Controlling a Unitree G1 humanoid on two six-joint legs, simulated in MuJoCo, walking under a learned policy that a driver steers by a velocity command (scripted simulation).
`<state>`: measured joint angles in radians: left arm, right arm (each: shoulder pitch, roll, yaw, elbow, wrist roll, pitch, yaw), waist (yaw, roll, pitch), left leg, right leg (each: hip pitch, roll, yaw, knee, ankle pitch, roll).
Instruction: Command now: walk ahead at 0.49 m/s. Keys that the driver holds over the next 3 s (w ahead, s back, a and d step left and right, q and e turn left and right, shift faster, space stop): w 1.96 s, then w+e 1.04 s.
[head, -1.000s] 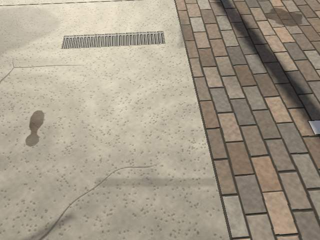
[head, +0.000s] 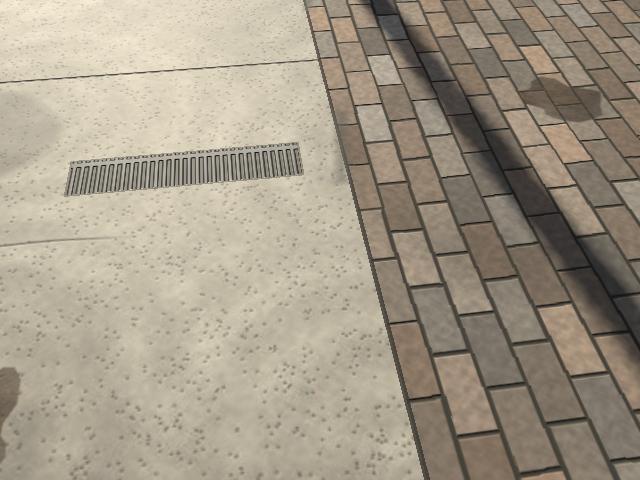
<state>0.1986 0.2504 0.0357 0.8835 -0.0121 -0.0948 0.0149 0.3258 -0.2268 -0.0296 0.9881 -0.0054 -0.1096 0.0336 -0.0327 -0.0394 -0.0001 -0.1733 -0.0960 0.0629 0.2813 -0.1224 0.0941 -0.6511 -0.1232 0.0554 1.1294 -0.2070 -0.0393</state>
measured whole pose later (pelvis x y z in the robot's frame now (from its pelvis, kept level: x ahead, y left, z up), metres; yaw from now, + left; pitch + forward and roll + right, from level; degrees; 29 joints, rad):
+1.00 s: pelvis +0.54 -0.01 -0.01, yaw +1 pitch +2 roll +0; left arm 0.29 0.26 0.05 0.95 -0.02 -0.10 0.00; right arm 0.18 -0.24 -0.05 0.90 0.00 -0.10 0.03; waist 0.00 -0.03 0.02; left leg -0.34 -0.03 0.06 0.45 -0.14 0.07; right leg -0.44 -0.06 0.03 1.18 -0.34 -0.05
